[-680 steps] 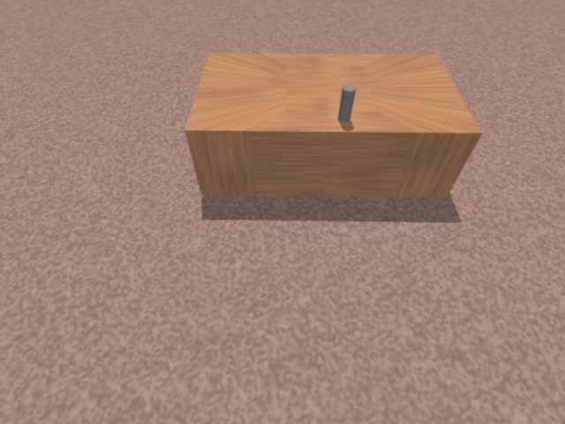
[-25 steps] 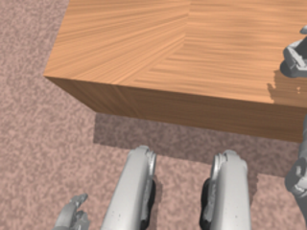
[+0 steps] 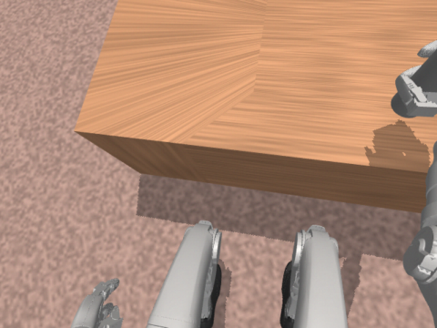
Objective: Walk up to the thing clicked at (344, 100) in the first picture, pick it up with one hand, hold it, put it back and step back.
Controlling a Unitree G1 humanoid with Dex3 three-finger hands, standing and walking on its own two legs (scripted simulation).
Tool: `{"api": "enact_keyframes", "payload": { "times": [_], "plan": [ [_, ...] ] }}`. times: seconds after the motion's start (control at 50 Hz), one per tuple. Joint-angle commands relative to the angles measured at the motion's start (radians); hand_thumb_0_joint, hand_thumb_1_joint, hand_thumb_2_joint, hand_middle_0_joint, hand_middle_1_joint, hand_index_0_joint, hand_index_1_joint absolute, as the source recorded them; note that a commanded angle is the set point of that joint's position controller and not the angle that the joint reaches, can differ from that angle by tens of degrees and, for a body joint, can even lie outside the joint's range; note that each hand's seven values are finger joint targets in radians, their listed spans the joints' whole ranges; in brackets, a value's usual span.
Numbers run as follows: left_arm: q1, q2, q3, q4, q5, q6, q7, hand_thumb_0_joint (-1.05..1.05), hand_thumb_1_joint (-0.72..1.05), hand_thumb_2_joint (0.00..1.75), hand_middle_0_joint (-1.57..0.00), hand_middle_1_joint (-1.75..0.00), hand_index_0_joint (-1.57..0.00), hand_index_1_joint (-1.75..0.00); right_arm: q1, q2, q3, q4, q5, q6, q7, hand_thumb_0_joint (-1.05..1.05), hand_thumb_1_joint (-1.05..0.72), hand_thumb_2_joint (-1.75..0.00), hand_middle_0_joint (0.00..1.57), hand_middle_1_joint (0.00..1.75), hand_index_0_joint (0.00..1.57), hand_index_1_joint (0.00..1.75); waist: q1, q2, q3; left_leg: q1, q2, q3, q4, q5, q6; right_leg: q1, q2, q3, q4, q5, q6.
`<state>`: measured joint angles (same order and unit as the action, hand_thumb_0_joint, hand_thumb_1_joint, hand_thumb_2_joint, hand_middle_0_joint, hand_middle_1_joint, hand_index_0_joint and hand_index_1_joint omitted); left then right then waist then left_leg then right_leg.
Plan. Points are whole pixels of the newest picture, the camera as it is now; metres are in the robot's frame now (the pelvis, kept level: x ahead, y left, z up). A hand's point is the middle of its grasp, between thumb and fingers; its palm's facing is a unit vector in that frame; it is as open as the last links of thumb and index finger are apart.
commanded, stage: settle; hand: right
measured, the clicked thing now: (434, 78) +0.51 -0.27 +0.03
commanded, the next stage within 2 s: lift in 0.32 s
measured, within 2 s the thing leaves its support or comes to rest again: neither
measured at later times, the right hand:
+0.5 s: hand out of the picture +0.51 -0.27 +0.05, palm faces +0.20 +0.98 -0.01, open 7.4 cm
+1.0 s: hand out of the picture +0.45 -0.26 +0.13, palm faces +0.20 +0.98 -0.01, open 7.4 cm
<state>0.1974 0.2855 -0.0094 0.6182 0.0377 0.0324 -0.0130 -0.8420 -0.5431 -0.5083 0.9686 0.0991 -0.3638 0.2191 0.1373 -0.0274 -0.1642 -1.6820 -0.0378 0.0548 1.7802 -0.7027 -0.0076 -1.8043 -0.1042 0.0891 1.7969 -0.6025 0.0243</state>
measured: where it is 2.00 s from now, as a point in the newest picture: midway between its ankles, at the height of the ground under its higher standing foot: (248, 308)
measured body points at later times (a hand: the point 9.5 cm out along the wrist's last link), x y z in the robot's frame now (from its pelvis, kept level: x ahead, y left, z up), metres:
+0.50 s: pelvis +0.01 -0.01 +0.03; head +0.20 -0.06 +0.44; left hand +0.10 +0.26 -0.08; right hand +0.49 -0.32 +0.05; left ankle +0.05 +0.13 -0.48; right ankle +0.08 -0.14 -0.48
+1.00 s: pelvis +0.02 -0.01 +0.10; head +0.16 -0.04 +0.52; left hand +0.14 +0.24 -0.02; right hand +0.43 -0.31 +0.13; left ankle +0.05 +0.13 -0.48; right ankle +0.08 -0.14 -0.48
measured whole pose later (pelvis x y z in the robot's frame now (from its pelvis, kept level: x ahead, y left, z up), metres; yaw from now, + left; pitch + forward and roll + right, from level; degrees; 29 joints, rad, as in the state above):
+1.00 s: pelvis +0.02 -0.01 +0.10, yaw -3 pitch +26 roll +5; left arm 0.22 0.24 -0.01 0.62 0.01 0.02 0.00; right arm -0.57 -0.37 -0.39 0.76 0.14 -0.36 0.16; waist 0.09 -0.04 -0.17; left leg -1.26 -0.02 0.05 1.42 -0.62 -0.02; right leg -1.39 -0.09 0.06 1.46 -0.53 0.01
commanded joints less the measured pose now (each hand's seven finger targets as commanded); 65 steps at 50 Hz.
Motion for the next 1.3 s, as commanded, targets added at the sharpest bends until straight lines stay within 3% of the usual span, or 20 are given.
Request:
{"api": "enact_keyframes", "payload": {
  "times": [0.0, 0.14, 0.24, 0.38, 0.46, 0.58, 0.62, 0.66, 0.7, 0.76, 0.78, 0.8, 0.84, 0.86, 0.94, 1.02, 1.06, 1.1, 1.24, 1.28],
  "plan": [
    [0.156, 0.190, 0.076, -0.045, -0.005, -0.017, 0.013, 0.00, 0.91, 0.87, -0.19, -0.29, -0.20, -0.27, -0.366, -0.283, -0.030, -0.200, 0.016, -0.078, -0.003, 0.00, -0.41, -1.37, 1.41, 1.51, 1.45, 1.51, 0.005, -0.159, -0.656, 0.256, -0.015, 0.011, -0.268, 0.303, 0.034, 0.604, 0.028, -0.009, -0.198, 0.239, -0.057],
    [0.158, 0.181, 0.075, -0.043, -0.002, -0.015, 0.013, 0.00, 0.91, 0.87, -0.19, -0.29, -0.20, -0.28, -0.363, -0.236, 0.003, -0.194, 0.013, -0.080, -0.013, 0.00, -0.47, -1.40, 1.40, 1.52, 1.44, 1.52, 0.009, -0.160, -0.615, 0.268, -0.016, 0.006, -0.302, 0.296, 0.036, 0.614, 0.030, -0.013, -0.231, 0.228, -0.056],
    [0.155, 0.184, 0.076, -0.047, 0.000, -0.015, 0.011, 0.00, 0.90, 0.87, -0.19, -0.29, -0.19, -0.28, -0.349, -0.259, -0.014, -0.209, 0.011, -0.094, -0.021, 0.00, -0.43, -1.43, 1.40, 1.54, 1.43, 1.54, -0.005, -0.177, -0.627, 0.297, -0.014, 0.009, -0.301, 0.323, 0.038, 0.637, 0.030, -0.007, -0.247, 0.265, -0.053],
    [0.165, 0.180, 0.074, -0.040, 0.001, -0.018, 0.009, 0.00, 0.91, 0.87, -0.19, -0.29, -0.20, -0.28, -0.337, -0.212, 0.007, -0.171, 0.006, -0.094, -0.024, 0.00, -0.45, -1.47, 1.40, 1.57, 1.44, 1.57, 0.018, -0.173, -0.599, 0.277, -0.012, 0.019, -0.318, 0.324, 0.037, 0.687, 0.028, 0.008, -0.273, 0.281, -0.050],
    [0.146, 0.179, 0.068, -0.066, -0.004, -0.019, 0.007, 0.00, 0.91, 0.87, -0.19, -0.29, -0.20, -0.28, -0.337, -0.256, -0.018, -0.229, 0.003, -0.109, -0.027, 0.00, -0.41, -1.39, 1.40, 1.50, 1.42, 1.50, -0.014, -0.201, -0.650, 0.297, -0.009, 0.019, -0.331, 0.286, 0.039, 0.738, 0.030, 0.019, -0.312, 0.242, -0.043],
    [0.158, 0.177, 0.073, -0.057, -0.005, -0.021, 0.012, 0.00, 0.91, 0.87, -0.19, -0.29, -0.20, -0.28, -0.321, -0.226, 0.003, -0.299, 0.016, -0.106, -0.029, 0.00, -0.41, -1.38, 1.39, 1.49, 1.41, 1.49, -0.011, -0.217, -0.683, 0.354, -0.010, 0.017, -0.363, 0.362, 0.038, 0.812, 0.032, 0.008, -0.323, 0.342, -0.044],
    [0.155, 0.168, 0.069, -0.049, -0.009, -0.022, 0.010, 0.00, 0.91, 0.88, -0.19, -0.29, -0.20, -0.28, -0.262, -0.162, 0.027, -0.237, 0.019, -0.094, -0.026, 0.00, -0.41, -1.38, 1.40, 1.50, 1.42, 1.50, 0.000, -0.189, -0.624, 0.339, -0.009, 0.027, -0.370, 0.345, 0.038, 0.818, 0.030, 0.023, -0.351, 0.332, -0.039],
    [0.154, 0.173, 0.073, -0.059, -0.013, -0.022, 0.012, 0.00, 0.91, 0.87, -0.19, -0.29, -0.20, -0.28, -0.282, -0.213, 0.004, -0.332, 0.022, -0.103, -0.033, 0.00, -0.41, -1.39, 1.40, 1.50, 1.43, 1.50, -0.024, -0.214, -0.679, 0.379, -0.008, 0.020, -0.391, 0.362, 0.039, 0.865, 0.032, 0.015, -0.364, 0.354, -0.040],
    [0.151, 0.164, 0.073, -0.061, -0.016, -0.025, 0.011, 0.00, 0.91, 0.87, -0.19, -0.29, -0.20, -0.27, -0.213, -0.138, 0.033, -0.283, 0.031, -0.090, -0.031, 0.00, -0.42, -1.37, 1.40, 1.49, 1.42, 1.49, -0.007, -0.156, -0.623, 0.404, -0.010, 0.024, -0.414, 0.368, 0.036, 0.842, 0.032, 0.016, -0.380, 0.344, -0.043],
    [0.150, 0.169, 0.085, -0.058, -0.018, -0.029, 0.017, 0.00, 0.91, 0.87, -0.19, -0.29, -0.20, -0.27, -0.248, -0.164, 0.036, -0.399, 0.036, -0.094, -0.036, 0.00, -0.43, -1.38, 1.41, 1.50, 1.43, 1.50, -0.022, -0.181, -0.636, 0.453, -0.009, 0.013, -0.456, 0.368, 0.039, 0.872, 0.034, 0.002, -0.417, 0.329, -0.045],
    [0.142, 0.160, 0.073, -0.066, -0.024, -0.030, 0.017, 0.00, 0.91, 0.88, -0.19, -0.29, -0.20, -0.28, -0.188, -0.152, 0.035, -0.346, 0.035, -0.085, -0.040, 0.00, -0.43, -1.38, 1.41, 1.49, 1.43, 1.49, -0.022, -0.165, -0.613, 0.472, -0.008, 0.015, -0.475, 0.354, 0.036, 0.877, 0.040, -0.003, -0.434, 0.308, -0.044],
    [0.135, 0.153, 0.074, -0.067, -0.028, -0.032, 0.017, 0.00, 0.91, 0.88, -0.19, -0.29, -0.20, -0.27, -0.119, -0.084, 0.059, -0.291, 0.045, -0.073, -0.039, 0.00, -0.44, -1.37, 1.40, 1.48, 1.42, 1.48, -0.015, -0.119, -0.551, 0.482, -0.008, 0.017, -0.488, 0.344, 0.036, 0.846, 0.039, 0.000, -0.451, 0.280, -0.046],
    [0.125, 0.141, 0.070, -0.076, -0.026, -0.038, 0.019, 0.00, 0.90, 0.88, -0.19, -0.29, -0.20, -0.28, -0.139, -0.120, 0.050, -0.421, 0.047, -0.085, -0.046, 0.00, -0.44, -1.38, 1.40, 1.49, 1.42, 1.49, -0.042, -0.150, -0.594, 0.542, -0.007, 0.004, -0.517, 0.372, 0.035, 0.865, 0.044, -0.017, -0.467, 0.297, -0.047],
    [0.130, 0.151, 0.080, -0.069, -0.031, -0.040, 0.023, 0.00, 0.91, 0.87, -0.19, -0.29, -0.20, -0.27, -0.122, -0.079, 0.074, -0.390, 0.051, -0.077, -0.047, 0.00, -0.44, -1.37, 1.40, 1.48, 1.42, 1.48, -0.026, -0.117, -0.574, 0.543, -0.006, 0.009, -0.532, 0.357, 0.035, 0.888, 0.043, -0.015, -0.483, 0.283, -0.047],
    [0.112, 0.132, 0.074, -0.078, -0.037, -0.049, 0.027, 0.00, 0.91, 0.88, -0.19, -0.29, -0.20, -0.27, -0.055, -0.035, 0.098, -0.447, 0.059, -0.073, -0.065, 0.00, -0.43, -1.36, 1.38, 1.47, 1.40, 1.47, -0.040, -0.103, -0.499, 0.612, -0.004, 0.002, -0.600, 0.331, 0.035, 0.899, 0.046, -0.023, -0.557, 0.236, -0.044],
    [0.102, 0.115, 0.070, -0.081, -0.040, -0.060, 0.034, 0.00, 0.90, 0.88, -0.19, -0.29, -0.20, -0.28, 0.049, 0.038, 0.146, -0.509, 0.069, -0.060, -0.083, 0.00, -0.43, -1.36, 1.38, 1.47, 1.40, 1.47, -0.050, -0.102, -0.481, 0.699, -0.002, -0.003, -0.653, 0.393, 0.031, 0.974, 0.051, -0.038, -0.606, 0.296, -0.043],
    [0.097, 0.114, 0.073, -0.076, -0.043, -0.063, 0.040, 0.00, 0.89, 0.89, -0.19, -0.29, -0.19, -0.29, 0.079, 0.011, 0.129, -0.550, 0.065, -0.056, -0.101, 0.00, -0.41, -1.33, 1.35, 1.44, 1.38, 1.44, -0.065, -0.080, -0.468, 0.745, -0.001, -0.005, -0.682, 0.409, 0.028, 0.995, 0.051, -0.041, -0.634, 0.310, -0.044],
    [0.106, 0.117, 0.085, -0.065, -0.041, -0.065, 0.044, 0.00, 0.89, 0.89, -0.19, -0.29, -0.19, -0.28, 0.103, 0.068, 0.167, -0.542, 0.066, -0.050, -0.113, 0.00, -0.44, -1.35, 1.37, 1.46, 1.39, 1.46, -0.049, -0.049, -0.408, 0.770, 0.000, -0.012, -0.717, 0.410, 0.026, 0.993, 0.051, -0.048, -0.662, 0.298, -0.047],
    [0.074, 0.107, 0.080, -0.068, -0.039, -0.081, 0.052, 0.00, 0.89, 0.89, -0.19, -0.29, -0.19, -0.28, 0.174, 0.122, 0.218, -0.594, 0.062, -0.058, -0.134, 0.00, -0.44, -1.34, 1.35, 1.45, 1.38, 1.45, -0.058, -0.059, -0.331, 0.833, 0.002, -0.006, -0.796, 0.380, 0.030, 1.102, 0.054, -0.051, -0.775, 0.278, -0.034],
    [0.076, 0.108, 0.084, -0.061, -0.036, -0.083, 0.052, 0.00, 0.89, 0.89, -0.19, -0.29, -0.19, -0.29, 0.171, 0.092, 0.196, -0.648, 0.066, -0.067, -0.145, 0.00, -0.43, -1.35, 1.35, 1.45, 1.38, 1.45, -0.075, -0.075, -0.334, 0.873, 0.005, -0.009, -0.816, 0.394, 0.029, 1.126, 0.058, -0.055, -0.797, 0.289, -0.032]
  ]
}}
